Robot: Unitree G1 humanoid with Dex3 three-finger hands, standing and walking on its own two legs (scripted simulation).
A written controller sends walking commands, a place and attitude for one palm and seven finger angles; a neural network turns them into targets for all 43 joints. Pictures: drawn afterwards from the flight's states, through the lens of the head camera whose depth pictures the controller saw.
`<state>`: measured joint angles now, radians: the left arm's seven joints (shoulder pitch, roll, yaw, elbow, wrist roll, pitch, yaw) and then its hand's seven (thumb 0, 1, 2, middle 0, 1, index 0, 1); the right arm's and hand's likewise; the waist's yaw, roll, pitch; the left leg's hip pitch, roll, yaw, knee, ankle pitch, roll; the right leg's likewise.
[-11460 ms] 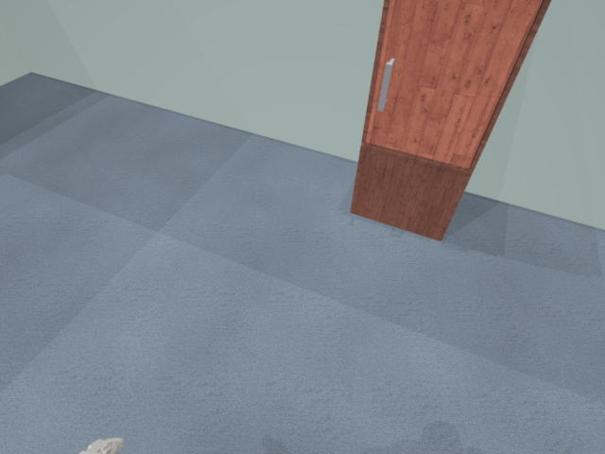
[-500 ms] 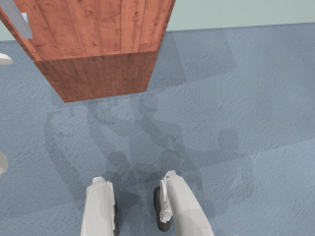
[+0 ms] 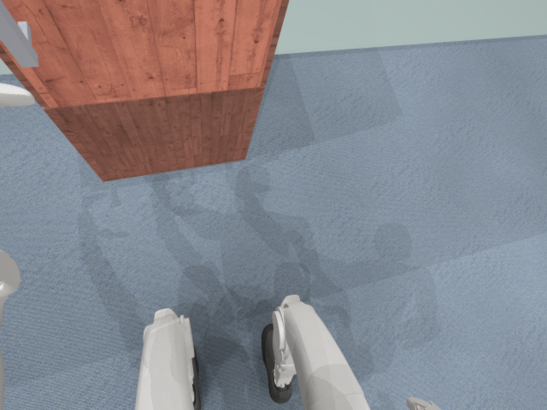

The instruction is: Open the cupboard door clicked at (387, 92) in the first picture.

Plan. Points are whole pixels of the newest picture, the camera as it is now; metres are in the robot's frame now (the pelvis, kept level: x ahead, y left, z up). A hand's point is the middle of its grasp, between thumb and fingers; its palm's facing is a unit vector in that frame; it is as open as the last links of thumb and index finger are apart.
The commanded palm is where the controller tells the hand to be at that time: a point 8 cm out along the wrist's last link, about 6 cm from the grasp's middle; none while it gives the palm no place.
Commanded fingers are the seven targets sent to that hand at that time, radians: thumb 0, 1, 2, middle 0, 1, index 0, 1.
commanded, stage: slide the fingers in behind the handle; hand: left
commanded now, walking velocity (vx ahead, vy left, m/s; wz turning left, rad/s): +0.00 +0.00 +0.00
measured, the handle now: out of the picture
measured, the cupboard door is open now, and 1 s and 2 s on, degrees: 0 0 0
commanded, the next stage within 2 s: close the thumb around the handle in 1.16 s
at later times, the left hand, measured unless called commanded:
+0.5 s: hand out of the picture +0.56 +0.26 +0.06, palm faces +0.15 -0.99 -0.01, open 13.9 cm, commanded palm +0.54 +0.28 +0.06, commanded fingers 0.00 -0.50 0.30 -0.30 -1.20 -0.30 -1.20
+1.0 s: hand (25, 36) +0.56 +0.24 +0.06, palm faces +0.17 -0.99 -0.01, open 14.0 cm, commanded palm +0.54 +0.26 +0.06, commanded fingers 0.00 -0.50 0.30 -0.30 -1.20 -0.30 -1.20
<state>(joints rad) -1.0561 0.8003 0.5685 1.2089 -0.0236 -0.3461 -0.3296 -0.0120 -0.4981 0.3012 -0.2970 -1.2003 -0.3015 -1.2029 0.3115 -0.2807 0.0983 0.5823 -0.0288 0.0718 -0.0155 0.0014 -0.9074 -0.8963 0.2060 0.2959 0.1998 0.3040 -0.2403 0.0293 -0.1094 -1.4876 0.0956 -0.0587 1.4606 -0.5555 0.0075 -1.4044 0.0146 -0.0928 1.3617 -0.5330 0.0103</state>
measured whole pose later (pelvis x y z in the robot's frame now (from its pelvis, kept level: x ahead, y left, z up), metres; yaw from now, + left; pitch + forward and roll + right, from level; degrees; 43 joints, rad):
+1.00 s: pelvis +0.01 +0.00 +0.01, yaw +1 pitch +32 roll -6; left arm -1.01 0.63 0.51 1.18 -0.02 -0.41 -0.19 -0.01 -0.50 0.30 -0.30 -1.20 -0.30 -1.21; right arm 0.33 -0.25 0.07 0.61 -0.05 0.09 0.02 0.00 -0.91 -0.90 0.21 0.30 0.20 0.30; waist -0.23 0.04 -0.13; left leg -1.41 0.09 -0.04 1.41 -0.56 0.00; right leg -1.34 0.01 -0.08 1.32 -0.54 0.01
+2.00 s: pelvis +0.01 +0.00 +0.01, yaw +1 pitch +32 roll -5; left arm -1.00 0.61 0.50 1.19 -0.03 -0.43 -0.18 0.01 0.76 0.83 -0.37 -1.34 -0.36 -1.35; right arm 0.34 -0.26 0.07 0.63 -0.05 0.08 0.02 0.00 -0.91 -0.90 0.21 0.30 0.20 0.30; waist -0.22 0.04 -0.13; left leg -1.40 0.09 -0.04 1.40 -0.56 0.01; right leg -1.33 0.01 -0.07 1.32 -0.54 0.01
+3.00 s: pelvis +0.03 -0.02 +0.05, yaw +5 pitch +23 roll -1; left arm -0.27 -0.08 0.03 0.58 0.12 -0.51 0.64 -0.01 0.74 0.80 -0.31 -1.31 -0.32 -1.33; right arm 0.21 -0.17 -0.02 0.61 -0.10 0.04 0.07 0.01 -0.91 -0.90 0.20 0.30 0.20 0.30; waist -0.04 0.01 -0.20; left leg -1.11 0.05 -0.02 1.23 -0.53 -0.03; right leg -1.07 -0.02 -0.06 1.23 -0.56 -0.01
